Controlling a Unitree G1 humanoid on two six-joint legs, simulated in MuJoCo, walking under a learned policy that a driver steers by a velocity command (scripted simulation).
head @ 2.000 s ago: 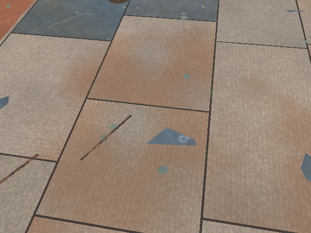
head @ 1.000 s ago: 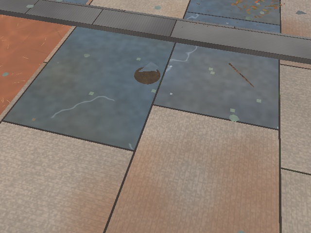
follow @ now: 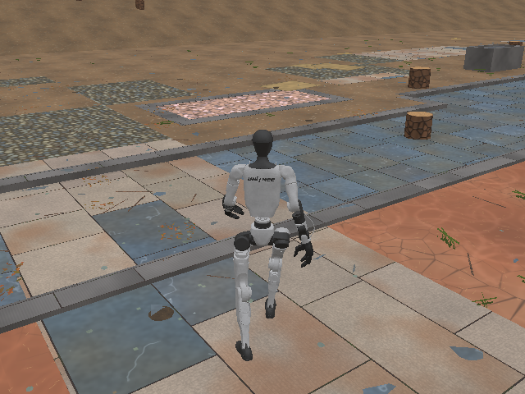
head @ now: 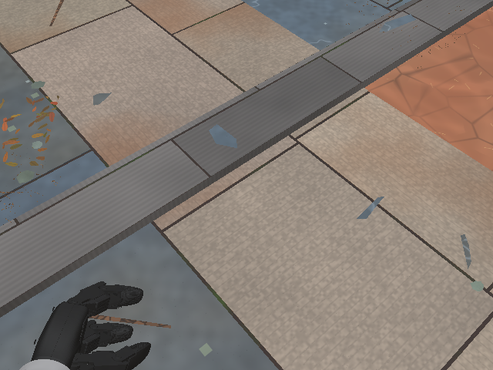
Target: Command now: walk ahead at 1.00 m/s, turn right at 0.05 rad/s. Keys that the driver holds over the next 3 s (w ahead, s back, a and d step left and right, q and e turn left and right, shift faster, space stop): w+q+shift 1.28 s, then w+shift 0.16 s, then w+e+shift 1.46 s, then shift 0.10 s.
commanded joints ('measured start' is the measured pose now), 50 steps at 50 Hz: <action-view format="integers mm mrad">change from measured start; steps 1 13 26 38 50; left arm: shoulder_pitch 535 403 308 -27 385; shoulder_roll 233 39 75 27 49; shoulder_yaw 96 61 25 -20 61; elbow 122 227 29 -98 155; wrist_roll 27 -28 -3 -19 22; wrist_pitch -12 -128 -122 -48 -70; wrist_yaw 56 64 88 68 123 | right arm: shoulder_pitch -115 -359 -93 -133 -474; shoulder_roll -211 -30 -329 -229 -110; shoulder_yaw -40 -20 -129 -112 -55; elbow -100 -190 -156 -164 -356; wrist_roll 7 27 8 31 -5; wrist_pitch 7 65 83 8 77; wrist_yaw -7 69 25 25 74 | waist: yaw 342 78 -36 2 118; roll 73 -29 127 72 -85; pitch -234 99 -268 11 -123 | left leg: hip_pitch -540 -985 104 -491 -982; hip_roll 151 96 230 -45 51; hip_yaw -115 -272 -1153 -660 -380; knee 809 781 -49 -64 935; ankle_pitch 853 440 -58 672 106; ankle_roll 153 124 581 311 128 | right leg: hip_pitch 871 451 -311 91 596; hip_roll -119 -173 -12 -93 -369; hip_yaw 223 -45 214 80 288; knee -89 -583 1056 -2 -405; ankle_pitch -194 303 -295 142 -106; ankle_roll -56 119 194 241 134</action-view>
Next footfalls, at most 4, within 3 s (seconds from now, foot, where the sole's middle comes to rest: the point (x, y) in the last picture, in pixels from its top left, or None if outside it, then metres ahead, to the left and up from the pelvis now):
0.02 right None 0.20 -0.05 -0.74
0.46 left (187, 315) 0.62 0.13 -0.74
0.84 right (184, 180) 1.06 0.13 -0.70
1.28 left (55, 205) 0.99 0.53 -0.70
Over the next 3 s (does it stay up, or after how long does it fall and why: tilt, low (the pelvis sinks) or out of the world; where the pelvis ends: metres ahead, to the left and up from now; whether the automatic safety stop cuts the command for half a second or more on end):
stays up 2.02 1.57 0.04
